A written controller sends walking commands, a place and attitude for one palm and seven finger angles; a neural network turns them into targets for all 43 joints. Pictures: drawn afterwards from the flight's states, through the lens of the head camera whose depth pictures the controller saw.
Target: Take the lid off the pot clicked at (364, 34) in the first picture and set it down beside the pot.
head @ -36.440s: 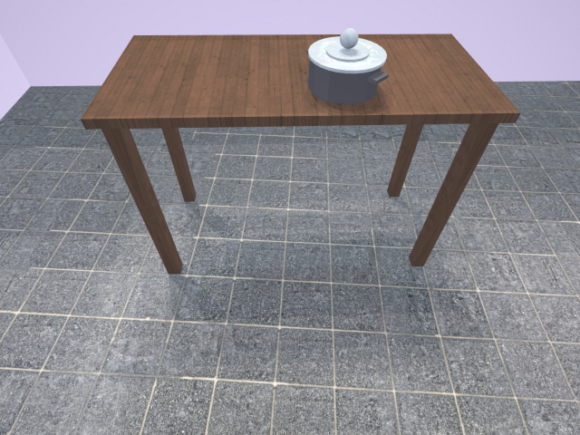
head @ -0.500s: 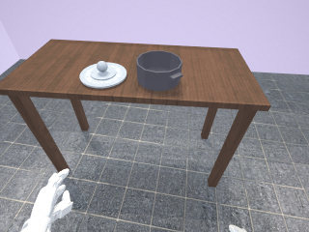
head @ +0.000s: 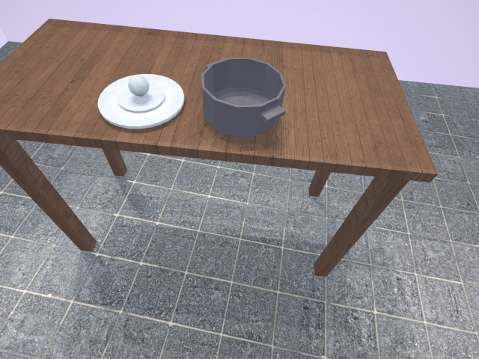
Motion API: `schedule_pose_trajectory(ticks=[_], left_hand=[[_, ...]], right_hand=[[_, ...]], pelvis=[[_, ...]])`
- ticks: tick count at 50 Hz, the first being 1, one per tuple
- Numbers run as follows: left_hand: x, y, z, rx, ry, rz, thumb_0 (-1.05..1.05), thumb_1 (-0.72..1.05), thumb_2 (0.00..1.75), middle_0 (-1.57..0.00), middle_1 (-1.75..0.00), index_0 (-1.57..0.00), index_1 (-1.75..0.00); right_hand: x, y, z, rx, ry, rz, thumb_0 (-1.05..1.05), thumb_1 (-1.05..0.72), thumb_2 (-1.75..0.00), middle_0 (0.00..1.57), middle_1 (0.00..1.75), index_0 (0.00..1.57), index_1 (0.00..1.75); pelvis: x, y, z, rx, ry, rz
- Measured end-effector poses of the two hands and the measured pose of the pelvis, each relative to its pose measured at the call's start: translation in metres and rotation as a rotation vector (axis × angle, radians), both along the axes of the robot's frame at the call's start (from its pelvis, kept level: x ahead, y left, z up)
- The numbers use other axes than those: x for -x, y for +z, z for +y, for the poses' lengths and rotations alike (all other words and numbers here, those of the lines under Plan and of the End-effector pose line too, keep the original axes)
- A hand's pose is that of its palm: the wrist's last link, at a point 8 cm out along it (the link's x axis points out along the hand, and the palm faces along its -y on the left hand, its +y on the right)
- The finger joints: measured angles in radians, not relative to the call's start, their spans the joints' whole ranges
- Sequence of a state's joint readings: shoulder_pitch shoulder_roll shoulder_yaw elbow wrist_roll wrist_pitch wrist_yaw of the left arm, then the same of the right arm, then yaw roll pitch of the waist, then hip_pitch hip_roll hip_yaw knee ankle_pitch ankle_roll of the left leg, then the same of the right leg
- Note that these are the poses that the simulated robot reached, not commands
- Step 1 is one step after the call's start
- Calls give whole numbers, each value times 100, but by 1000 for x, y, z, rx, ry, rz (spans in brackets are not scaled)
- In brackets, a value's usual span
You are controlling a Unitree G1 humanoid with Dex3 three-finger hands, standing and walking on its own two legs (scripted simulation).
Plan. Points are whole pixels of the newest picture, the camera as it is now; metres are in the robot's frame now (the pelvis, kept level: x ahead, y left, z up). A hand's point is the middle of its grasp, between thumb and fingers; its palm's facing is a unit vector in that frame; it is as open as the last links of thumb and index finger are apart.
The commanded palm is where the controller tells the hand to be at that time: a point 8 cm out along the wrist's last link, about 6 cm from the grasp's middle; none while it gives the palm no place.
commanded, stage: stop stepping back and stand still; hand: left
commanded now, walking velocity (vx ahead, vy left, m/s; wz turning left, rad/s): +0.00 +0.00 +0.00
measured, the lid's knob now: (138, 85) +0.67 +0.28 +0.04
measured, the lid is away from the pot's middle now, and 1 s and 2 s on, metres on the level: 0.25 0.25 0.25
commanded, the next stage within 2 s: let the arm hang, fingers relaxed in 0.16 s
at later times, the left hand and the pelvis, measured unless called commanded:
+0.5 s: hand out of the picture +0.06 +0.17 -0.17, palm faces +0.02 -0.98 -0.20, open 7.3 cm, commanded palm none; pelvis +0.00 +0.00 +0.00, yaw -1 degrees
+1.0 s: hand out of the picture -0.02 +0.16 -0.17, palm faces +0.01 -0.99 -0.17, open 7.3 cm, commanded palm none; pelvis -0.02 +0.00 +0.01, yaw -1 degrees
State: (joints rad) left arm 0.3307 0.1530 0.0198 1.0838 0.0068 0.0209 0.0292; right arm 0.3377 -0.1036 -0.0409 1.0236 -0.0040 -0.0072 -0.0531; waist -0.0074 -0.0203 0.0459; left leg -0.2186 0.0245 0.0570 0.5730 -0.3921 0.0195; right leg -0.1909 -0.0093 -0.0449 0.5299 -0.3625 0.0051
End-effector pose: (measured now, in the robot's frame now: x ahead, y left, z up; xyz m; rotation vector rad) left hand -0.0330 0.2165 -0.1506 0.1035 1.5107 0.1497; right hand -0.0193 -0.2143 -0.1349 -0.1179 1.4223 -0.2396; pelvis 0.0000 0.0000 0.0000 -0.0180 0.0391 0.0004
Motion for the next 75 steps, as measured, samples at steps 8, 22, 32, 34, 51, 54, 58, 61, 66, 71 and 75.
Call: schedule_pose_trajectory(ticks=[8, 22, 32, 34, 51, 54, 58, 61, 66, 71, 75], left_hand=[[-57, 5, 6, -49, -35, -137, 2, 94, 90, -20, -30, -20, -30], [-88, 11, 3, -46, -57, -228, 0, 92, 90, -20, -30, -20, -30], [-62, 10, 5, -49, -51, -173, 0, 93, 90, -20, -30, -20, -30], [-54, 10, 5, -47, -50, -157, 0, 93, 90, -20, -30, -20, -30], [-9, 7, -4, -4, -39, -66, 1, 92, 90, -20, -30, -20, -30], [-6, 6, -4, -2, -38, -64, 1, 92, 90, -20, -30, -20, -30], [-5, 6, -2, -2, -37, -65, 1, 92, 90, -20, -30, -20, -30], [-4, 7, -1, -5, -37, -67, 1, 92, 90, -20, -30, -20, -30], [-3, 8, 1, -11, -39, -69, 1, 92, 90, -20, -30, -20, -30], [-3, 9, 2, -15, -40, -66, 1, 92, 90, -20, -30, -20, -30], [-3, 9, 1, -17, -38, -66, 1, 92, 90, -20, -30, -20, -30]], right_hand=[[-12, -4, -5, -7, -27, -14, 2, -96, -90, 21, 30, 20, 30], [0, -3, -4, -23, -38, -2, 1, -93, -90, 20, 30, 20, 30], [13, -2, 1, -33, -48, 12, 0, -92, -90, 20, 30, 20, 30], [15, -2, 2, -34, -48, 13, 0, -92, -90, 20, 30, 20, 30], [28, 1, 8, -33, -48, 20, 0, -92, -90, 20, 30, 20, 30], [31, 1, 10, -34, -48, 20, 0, -92, -90, 20, 30, 20, 30], [34, 1, 13, -39, -48, 23, 0, -92, -90, 20, 30, 20, 30], [37, 0, 16, -45, -50, 26, 0, -92, -90, 20, 30, 20, 30], [41, -1, 20, -55, -53, 32, 0, -92, -90, 20, 30, 20, 30], [43, -1, 22, -63, -56, 37, 0, -91, -90, 20, 30, 20, 30], [44, -2, 22, -65, -57, 39, 0, -91, -90, 20, 30, 20, 30]], pelvis=[[-8, 1, -2, -3, -6, -18], [-3, 4, -5, -7, -11, -31], [4, 6, -5, -6, -18, -40], [6, 6, -4, -6, -19, -42], [18, 8, 1, -5, -26, -47], [19, 8, 2, -5, -26, -48], [21, 9, 4, -6, -25, -49], [23, 9, 4, -6, -25, -49], [24, 9, 5, -7, -25, -48], [25, 9, 5, -8, -25, -45], [25, 9, 5, -9, -24, -44]])
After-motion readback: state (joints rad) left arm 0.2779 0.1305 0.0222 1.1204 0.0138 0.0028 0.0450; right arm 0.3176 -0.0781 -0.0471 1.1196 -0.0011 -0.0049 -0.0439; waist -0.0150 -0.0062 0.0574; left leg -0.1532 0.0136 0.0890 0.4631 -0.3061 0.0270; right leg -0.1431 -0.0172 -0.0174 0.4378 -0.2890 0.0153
